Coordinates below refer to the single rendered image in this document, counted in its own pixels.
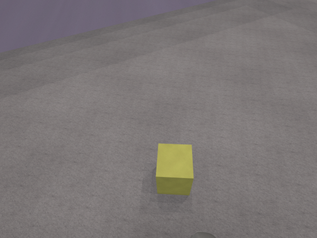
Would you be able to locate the carton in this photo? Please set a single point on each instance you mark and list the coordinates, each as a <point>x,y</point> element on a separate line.
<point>174,174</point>

